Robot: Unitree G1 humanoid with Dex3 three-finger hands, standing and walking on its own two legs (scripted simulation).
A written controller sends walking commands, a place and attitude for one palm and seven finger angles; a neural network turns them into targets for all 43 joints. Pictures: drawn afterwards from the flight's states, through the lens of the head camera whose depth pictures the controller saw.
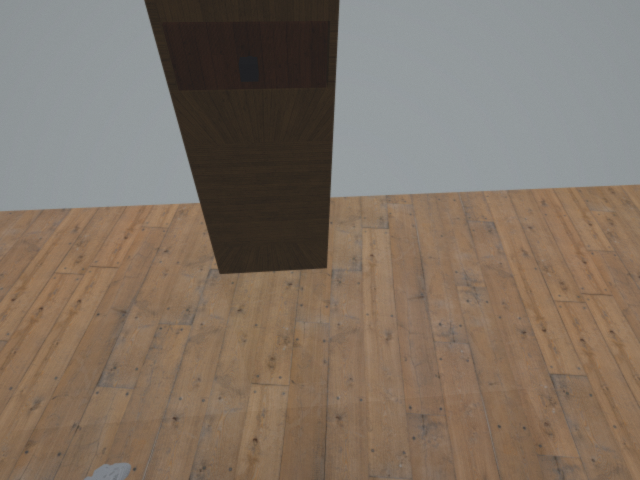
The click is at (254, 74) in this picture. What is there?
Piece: drawer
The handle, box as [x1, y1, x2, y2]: [239, 56, 258, 81]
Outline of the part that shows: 240,57 239,70 241,81 257,81 258,70 256,57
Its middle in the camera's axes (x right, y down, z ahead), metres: -0.18 -0.42 +0.94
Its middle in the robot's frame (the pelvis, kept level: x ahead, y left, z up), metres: +0.99 +0.23 +0.09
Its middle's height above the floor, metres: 0.85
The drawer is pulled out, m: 0.00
